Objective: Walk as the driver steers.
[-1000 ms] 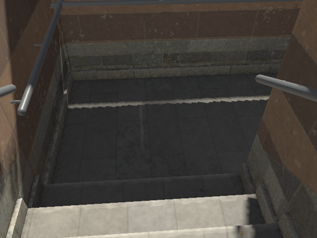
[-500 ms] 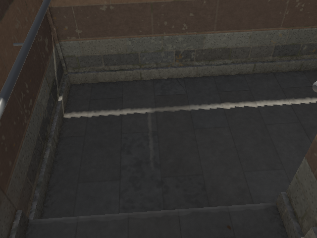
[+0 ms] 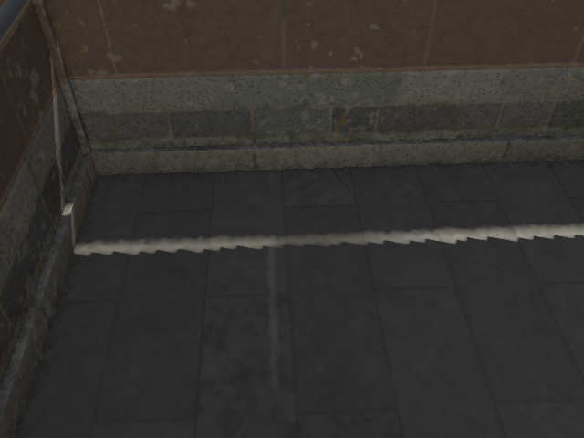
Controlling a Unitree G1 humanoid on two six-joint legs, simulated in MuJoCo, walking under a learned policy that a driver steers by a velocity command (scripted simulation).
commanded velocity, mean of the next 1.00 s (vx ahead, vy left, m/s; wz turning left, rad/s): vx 0.64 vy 0.00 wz -0.36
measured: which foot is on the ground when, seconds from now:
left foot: down 0.00-0.28, up 0.30-0.60, down 0.62-0.98, up 1.00-1.00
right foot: up 0.00-0.26, down 0.28-0.62, up 0.64-0.98, down 1.00-1.00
